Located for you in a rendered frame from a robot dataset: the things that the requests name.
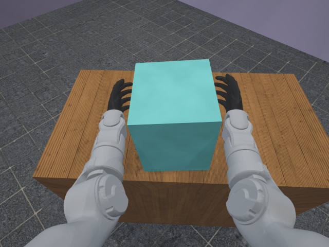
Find right robot upper arm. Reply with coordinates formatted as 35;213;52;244
226;178;329;247

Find robot left forearm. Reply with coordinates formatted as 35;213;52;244
64;110;127;214

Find robot right forearm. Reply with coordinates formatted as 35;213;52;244
222;109;283;194

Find left robot hand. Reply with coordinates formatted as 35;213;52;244
107;79;133;113

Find left robot upper arm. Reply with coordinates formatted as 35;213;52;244
24;174;129;247

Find pedestal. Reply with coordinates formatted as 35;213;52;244
32;69;329;227

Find carton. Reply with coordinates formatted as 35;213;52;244
127;59;222;171

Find right robot hand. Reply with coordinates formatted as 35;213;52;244
214;74;243;113

